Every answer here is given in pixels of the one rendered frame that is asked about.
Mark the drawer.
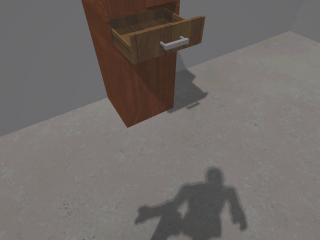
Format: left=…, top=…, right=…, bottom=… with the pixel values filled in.
left=109, top=7, right=206, bottom=65

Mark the handle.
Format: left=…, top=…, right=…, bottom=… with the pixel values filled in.
left=160, top=36, right=189, bottom=50

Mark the cabinet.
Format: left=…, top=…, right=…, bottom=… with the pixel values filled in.
left=81, top=0, right=180, bottom=128

